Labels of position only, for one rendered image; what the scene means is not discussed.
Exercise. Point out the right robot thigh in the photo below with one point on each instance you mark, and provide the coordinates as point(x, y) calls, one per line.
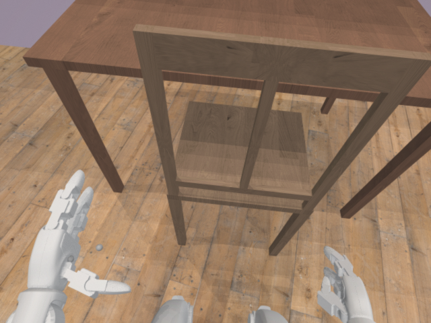
point(266, 316)

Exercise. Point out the robot thigh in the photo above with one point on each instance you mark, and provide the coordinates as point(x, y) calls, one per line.
point(266, 316)
point(174, 311)

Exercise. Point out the chair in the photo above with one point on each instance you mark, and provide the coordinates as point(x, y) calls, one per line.
point(256, 157)

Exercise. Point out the left robot hand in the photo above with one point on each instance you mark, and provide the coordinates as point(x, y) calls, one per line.
point(57, 241)

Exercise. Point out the right robot hand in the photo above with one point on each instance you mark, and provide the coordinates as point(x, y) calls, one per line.
point(350, 299)

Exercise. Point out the left robot forearm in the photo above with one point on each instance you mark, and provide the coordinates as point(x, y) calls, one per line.
point(39, 305)

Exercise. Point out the left robot thigh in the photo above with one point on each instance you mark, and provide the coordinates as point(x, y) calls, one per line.
point(174, 311)

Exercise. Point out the table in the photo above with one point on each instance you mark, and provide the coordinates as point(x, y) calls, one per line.
point(96, 36)

